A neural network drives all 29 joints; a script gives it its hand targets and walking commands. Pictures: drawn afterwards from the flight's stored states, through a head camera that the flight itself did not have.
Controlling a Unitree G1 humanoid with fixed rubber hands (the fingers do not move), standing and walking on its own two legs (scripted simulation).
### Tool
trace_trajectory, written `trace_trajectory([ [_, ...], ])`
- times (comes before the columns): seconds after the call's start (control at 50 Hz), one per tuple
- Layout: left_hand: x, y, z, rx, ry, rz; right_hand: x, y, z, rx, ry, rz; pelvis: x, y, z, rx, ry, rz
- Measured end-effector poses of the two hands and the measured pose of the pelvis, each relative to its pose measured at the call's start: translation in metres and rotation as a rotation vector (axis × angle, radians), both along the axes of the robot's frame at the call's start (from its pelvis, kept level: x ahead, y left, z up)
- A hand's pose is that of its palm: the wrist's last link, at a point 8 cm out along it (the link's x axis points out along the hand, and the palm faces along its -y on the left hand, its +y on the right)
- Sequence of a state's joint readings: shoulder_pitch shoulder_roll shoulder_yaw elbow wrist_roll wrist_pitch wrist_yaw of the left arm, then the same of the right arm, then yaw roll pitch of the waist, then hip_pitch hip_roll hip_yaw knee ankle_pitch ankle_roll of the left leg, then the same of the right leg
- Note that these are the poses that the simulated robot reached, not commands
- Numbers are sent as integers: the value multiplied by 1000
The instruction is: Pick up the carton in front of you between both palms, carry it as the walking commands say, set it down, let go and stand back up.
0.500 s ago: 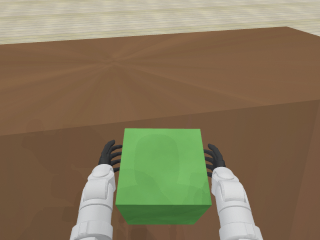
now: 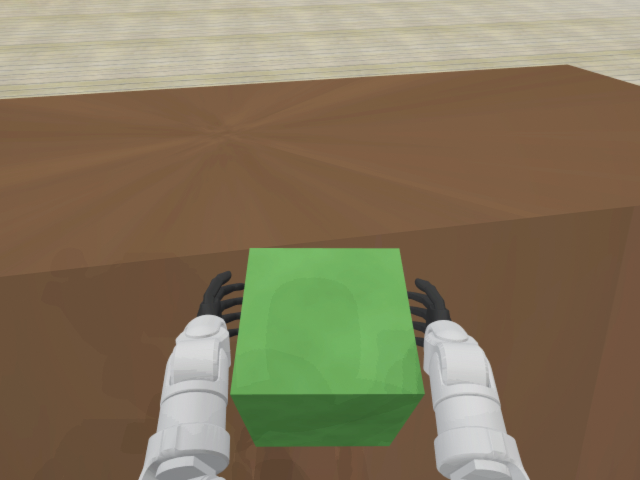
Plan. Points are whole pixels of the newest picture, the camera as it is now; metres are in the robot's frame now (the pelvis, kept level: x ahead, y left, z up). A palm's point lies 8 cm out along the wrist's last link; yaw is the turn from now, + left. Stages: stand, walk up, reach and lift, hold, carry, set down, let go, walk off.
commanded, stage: reach and lift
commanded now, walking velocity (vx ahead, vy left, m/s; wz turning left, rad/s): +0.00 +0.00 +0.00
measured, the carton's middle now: (323, 352) +0.31 +0.00 -0.05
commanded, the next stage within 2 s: hold in 0.54 s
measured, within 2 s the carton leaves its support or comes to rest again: neither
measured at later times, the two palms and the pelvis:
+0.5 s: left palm (210, 319) +0.31 +0.15 +0.04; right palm (437, 325) +0.30 -0.15 +0.04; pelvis +0.02 +0.00 +0.01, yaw +0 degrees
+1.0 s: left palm (206, 319) +0.30 +0.15 +0.06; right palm (441, 324) +0.29 -0.15 +0.05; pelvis +0.00 +0.00 +0.00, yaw +0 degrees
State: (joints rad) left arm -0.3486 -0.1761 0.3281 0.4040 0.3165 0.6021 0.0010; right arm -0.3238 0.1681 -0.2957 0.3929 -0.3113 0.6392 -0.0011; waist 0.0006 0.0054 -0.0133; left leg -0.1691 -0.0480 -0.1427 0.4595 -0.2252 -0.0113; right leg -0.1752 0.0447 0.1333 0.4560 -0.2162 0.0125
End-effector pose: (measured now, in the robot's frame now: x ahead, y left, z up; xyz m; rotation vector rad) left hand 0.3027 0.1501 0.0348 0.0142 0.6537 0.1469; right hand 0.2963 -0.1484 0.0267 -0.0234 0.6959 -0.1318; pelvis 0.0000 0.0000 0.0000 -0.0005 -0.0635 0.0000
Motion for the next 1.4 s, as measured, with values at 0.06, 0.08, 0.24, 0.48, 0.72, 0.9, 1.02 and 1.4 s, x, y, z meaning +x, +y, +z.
trace_trajectory([
  [0.06,1,0,1,5,1,-3,2,0,2,-4,1,4,3,0,1,0,-1,0],
  [0.08,2,0,2,7,2,-4,2,0,2,-6,2,5,4,0,1,0,-2,0],
  [0.24,4,0,4,16,7,-12,4,0,5,-17,6,12,11,-1,4,-1,-6,-1],
  [0.48,4,1,10,20,7,-18,4,1,10,-22,5,14,17,0,5,-1,-19,-3],
  [0.72,-2,1,27,17,-26,-15,-2,1,28,-20,-28,10,14,1,7,-2,-48,-3],
  [0.9,-7,1,25,15,-2,-9,-6,1,26,-16,-6,8,6,1,5,-2,-63,-1],
  [1.02,-6,2,26,9,-13,-3,-4,2,28,-15,-16,8,3,0,3,-2,-34,4],
  [1.4,80,4,53,-51,-14,-7,72,4,55,6,-19,-43,95,11,-6,-31,141,9],
])
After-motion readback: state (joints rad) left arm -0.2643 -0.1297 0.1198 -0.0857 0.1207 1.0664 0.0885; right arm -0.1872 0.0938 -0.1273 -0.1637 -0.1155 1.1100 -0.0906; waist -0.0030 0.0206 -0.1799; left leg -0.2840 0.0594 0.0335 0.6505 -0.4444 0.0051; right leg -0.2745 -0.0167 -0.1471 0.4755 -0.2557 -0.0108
